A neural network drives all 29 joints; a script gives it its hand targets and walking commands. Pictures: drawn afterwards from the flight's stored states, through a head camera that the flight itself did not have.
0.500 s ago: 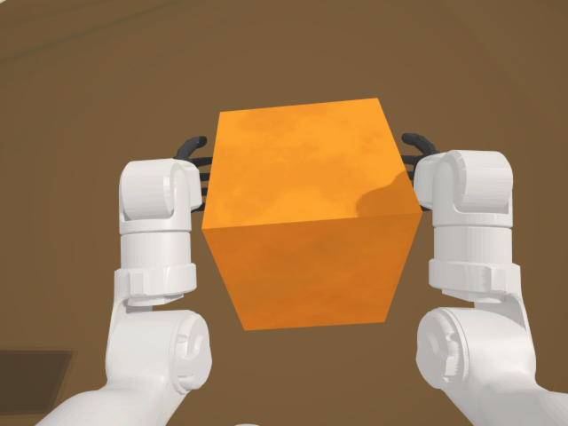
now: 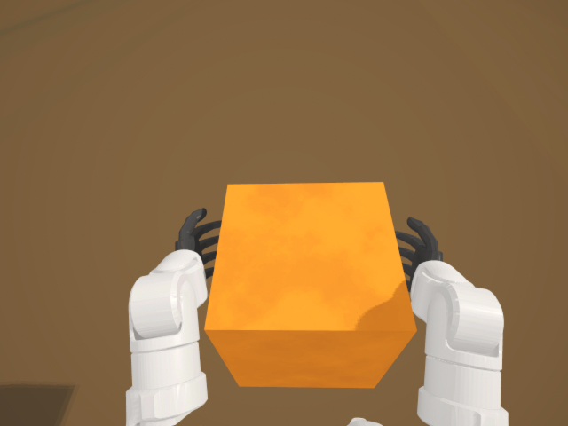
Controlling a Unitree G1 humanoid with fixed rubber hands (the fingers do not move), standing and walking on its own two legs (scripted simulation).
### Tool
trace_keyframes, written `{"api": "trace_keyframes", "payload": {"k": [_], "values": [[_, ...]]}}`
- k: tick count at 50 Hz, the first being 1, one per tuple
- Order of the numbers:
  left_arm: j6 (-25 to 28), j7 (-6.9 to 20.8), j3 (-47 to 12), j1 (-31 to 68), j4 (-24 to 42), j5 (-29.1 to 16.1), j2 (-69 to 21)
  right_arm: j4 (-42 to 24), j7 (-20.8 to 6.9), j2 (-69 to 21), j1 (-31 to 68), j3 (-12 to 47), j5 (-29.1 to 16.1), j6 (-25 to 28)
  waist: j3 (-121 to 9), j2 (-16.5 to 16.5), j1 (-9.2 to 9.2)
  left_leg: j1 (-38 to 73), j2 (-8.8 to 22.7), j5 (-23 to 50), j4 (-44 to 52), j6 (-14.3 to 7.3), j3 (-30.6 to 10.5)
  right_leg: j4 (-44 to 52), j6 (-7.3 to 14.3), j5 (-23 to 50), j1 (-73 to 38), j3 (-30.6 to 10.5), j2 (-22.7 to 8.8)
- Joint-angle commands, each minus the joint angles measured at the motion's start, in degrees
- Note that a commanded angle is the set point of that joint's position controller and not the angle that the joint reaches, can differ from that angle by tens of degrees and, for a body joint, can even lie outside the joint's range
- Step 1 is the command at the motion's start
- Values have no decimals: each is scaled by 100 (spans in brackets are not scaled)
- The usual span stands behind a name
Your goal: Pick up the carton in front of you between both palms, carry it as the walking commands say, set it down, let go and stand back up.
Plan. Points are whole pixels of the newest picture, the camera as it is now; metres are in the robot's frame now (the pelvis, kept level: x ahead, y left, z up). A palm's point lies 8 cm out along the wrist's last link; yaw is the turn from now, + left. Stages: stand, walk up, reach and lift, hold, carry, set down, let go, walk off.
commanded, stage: carry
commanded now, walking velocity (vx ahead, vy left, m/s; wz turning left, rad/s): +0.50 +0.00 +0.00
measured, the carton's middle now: (305, 292) +0.31 -0.01 +0.00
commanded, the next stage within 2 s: none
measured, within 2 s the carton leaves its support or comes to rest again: neither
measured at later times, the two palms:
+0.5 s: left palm (214, 132) +0.55 +0.14 +0.09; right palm (393, 126) +0.57 -0.16 +0.09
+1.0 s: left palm (214, 40) +0.87 +0.17 +0.08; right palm (351, 40) +0.86 -0.13 +0.09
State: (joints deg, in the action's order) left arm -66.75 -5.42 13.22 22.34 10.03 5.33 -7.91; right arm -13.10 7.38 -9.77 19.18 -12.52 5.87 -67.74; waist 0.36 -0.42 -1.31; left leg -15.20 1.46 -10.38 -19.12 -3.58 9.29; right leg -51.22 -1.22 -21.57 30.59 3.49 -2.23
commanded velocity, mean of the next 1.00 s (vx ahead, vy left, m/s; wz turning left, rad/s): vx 0.43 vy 0.00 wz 0.00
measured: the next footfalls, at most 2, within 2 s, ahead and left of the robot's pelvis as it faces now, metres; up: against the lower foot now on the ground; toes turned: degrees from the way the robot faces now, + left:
right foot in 0.20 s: +0.30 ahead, -0.12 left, +0.00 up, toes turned -9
left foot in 0.66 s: +0.57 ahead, +0.12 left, +0.00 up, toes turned +14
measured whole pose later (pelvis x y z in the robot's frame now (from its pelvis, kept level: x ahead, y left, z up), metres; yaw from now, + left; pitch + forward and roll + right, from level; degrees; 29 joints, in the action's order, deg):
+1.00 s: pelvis +0.60 +0.02 +0.00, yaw +0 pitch +5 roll -1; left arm -67.6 -4.9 6.0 9.1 19.4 7.3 -7.6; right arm -19.3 5.0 -7.5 7.7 -5.5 6.0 -67.8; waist -5.6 0.5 -1.2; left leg -7.2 3.0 -13.9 -16.6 -1.2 12.7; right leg -37.9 -0.9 -8.4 33.7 7.2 -5.3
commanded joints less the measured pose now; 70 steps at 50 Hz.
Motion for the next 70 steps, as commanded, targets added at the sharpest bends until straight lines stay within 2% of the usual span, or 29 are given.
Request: {"api": "trace_keyframes", "payload": {"k": [1,7,10,11,12,13,16,18,21,30,33,34,35,36,39,40,44,49,52,54,55,56,57,58,60,62,65,67,70], "values": [[60,1177,-4641,2391,805,-1952,-5724,-1104,-1603,-5409,3243,4662,-2439,86,-2900,-814,-25,2892,1331,2826,166,-480,-1104,964,-48,468,491,236,15],[-201,1333,-4699,1202,886,-1887,-5301,-805,-1804,-4927,1796,4586,-2296,-124,-2037,-987,-29,2094,1125,2682,151,-189,-456,2439,117,1872,-442,691,98],[-332,1485,-4574,1003,628,-1918,-5159,-679,-1821,-4722,1712,4592,-2215,-238,-2118,-471,121,838,850,2278,-1260,201,114,2741,293,1515,-2592,965,178],[-380,1512,-4506,911,504,-1924,-5034,-673,-1825,-4586,1823,4583,-2205,-278,-2244,228,236,-41,604,740,-2507,394,247,2946,455,988,-3330,-397,-787],[-362,1537,-4446,1013,253,-1889,-4949,-775,-1818,-4592,2080,4638,-2248,-356,-2421,1618,283,-1800,-53,-812,-3918,570,41,3449,1292,367,-4463,-2749,-1998],[-355,1551,-4453,1021,233,-1963,-5068,-738,-1826,-4599,2209,4673,-2293,-369,-2165,1572,284,-2589,-59,-1935,-4745,466,-457,3744,1535,752,-4364,-3311,-2207],[-301,1602,-4657,1516,525,-2208,-5482,-603,-1831,-5005,2283,4696,-2342,-245,-1893,256,207,-2420,632,-1190,-4707,281,-956,3901,1159,1155,-3155,-1945,-1870],[-243,1631,-4768,1672,664,-2338,-5590,-619,-1792,-5205,2215,4743,-2310,-163,-1874,432,184,-1950,620,-711,-3895,365,-754,4216,879,627,-2627,-1131,-1605],[-200,1661,-4830,1545,807,-2419,-5504,-711,-1698,-5209,2005,4753,-2197,-71,-1772,706,197,-1920,564,-275,-2892,524,-490,4462,932,518,-2601,-634,-1473],[-386,1571,-4662,1129,750,-2179,-4898,-780,-1642,-4656,1774,4654,-2179,-273,-1267,880,251,-1434,288,701,-907,400,150,3942,664,2024,-3143,210,-1218],[-429,1556,-4673,1176,647,-2125,-4881,-581,-1693,-4622,1710,4545,-2184,-316,-1601,557,117,357,-64,205,-489,258,642,2366,395,2914,-2606,809,-878],[-441,1552,-4664,1199,612,-2105,-4819,-483,-1713,-4620,1620,4492,-2158,-320,-1973,175,-9,1539,472,-208,-429,160,-112,1201,190,2399,-1812,952,-691],[-489,1552,-4761,1424,769,-2192,-4906,-287,-1725,-4581,1637,4392,-2090,-257,-2478,-1388,-62,2711,1892,-877,175,-618,-2694,-590,-109,1213,-249,869,-80],[-481,1577,-4794,1579,775,-2233,-4986,-210,-1726,-4767,1570,4426,-2125,-214,-2349,-1869,-52,3051,2294,-74,619,-946,-3737,-1447,-74,-684,927,357,249],[-273,1613,-4852,1656,755,-2320,-5485,-662,-1762,-5305,2018,4637,-2338,-64,-2325,-324,-1,2246,2035,705,395,-628,-2399,-1754,223,-94,1050,-356,-489],[-207,1598,-4878,1611,790,-2293,-5555,-767,-1778,-5411,2120,4709,-2395,-10,-2268,-241,37,1847,1916,385,585,-431,-1987,-1305,210,229,786,-364,-598],[-46,1483,-4941,1255,899,-2135,-5654,-947,-1830,-5358,1920,4824,-2495,87,-2098,-741,29,1561,1651,41,1052,-392,-1115,-42,56,819,526,84,-483],[-82,1394,-4901,978,1132,-2071,-5344,-1202,-1831,-4951,1669,4807,-2479,26,-1749,-822,37,1637,1233,2684,438,-185,-78,1626,13,1541,74,690,-66],[-221,1414,-4867,953,1206,-2131,-5072,-1155,-1772,-4684,1459,4704,-2334,-71,-1743,-908,32,1630,1089,3071,-155,20,239,2341,31,2345,-670,918,103],[-307,1456,-4820,952,1176,-2116,-4924,-1081,-1747,-4539,1446,4637,-2244,-153,-1775,-578,102,1175,854,2816,-1017,367,482,3265,37,3287,-1902,1068,133],[-363,1480,-4760,995,1130,-2102,-4843,-1017,-1738,-4434,1462,4606,-2194,-194,-1926,-360,107,649,760,2035,-1459,583,389,3147,49,4337,-2738,606,-380],[-405,1496,-4672,984,1018,-2077,-4758,-1014,-1727,-4358,1626,4624,-2217,-259,-2326,561,166,-182,456,-91,-2385,734,218,2484,445,7095,-3871,-492,-1442],[-404,1508,-4588,873,801,-2042,-4749,-1001,-1710,-4426,1704,4674,-2282,-328,-2764,1291,249,-1046,121,-2108,-3029,775,-134,2289,1150,8073,-4844,-1185,-2000],[-366,1530,-4522,736,700,-2062,-4836,-995,-1712,-4529,1708,4734,-2313,-345,-2948,1315,258,-1261,179,-2522,-3185,738,-455,2630,1348,6796,-4746,-1361,-2098],[-286,1566,-4600,1028,806,-2152,-5274,-1032,-1744,-4838,2037,4795,-2347,-268,-2714,917,206,-925,298,-2551,-2289,562,-692,3224,1099,4747,-3893,-1122,-1873],[-219,1601,-4684,1284,938,-2233,-5536,-1131,-1732,-5059,2234,4874,-2343,-168,-2614,882,183,-198,224,-1906,-1329,508,-525,3415,818,3713,-3234,-630,-1572],[-165,1625,-4756,1333,1072,-2290,-5531,-1172,-1698,-5200,2055,4915,-2291,-75,-2727,709,127,643,273,-128,-275,525,-253,3168,604,2957,-2824,35,-1199],[-178,1637,-4794,1405,1144,-2280,-5427,-1203,-1683,-5122,2051,4864,-2250,-74,-2580,384,128,700,751,455,-158,528,-567,2868,371,2663,-2667,285,-983],[-298,1610,-4744,1233,881,-2223,-5192,-838,-1701,-4892,1767,4697,-2167,-193,-2300,-115,148,684,931,1712,-714,479,-582,2390,251,3501,-2445,247,-850]]}}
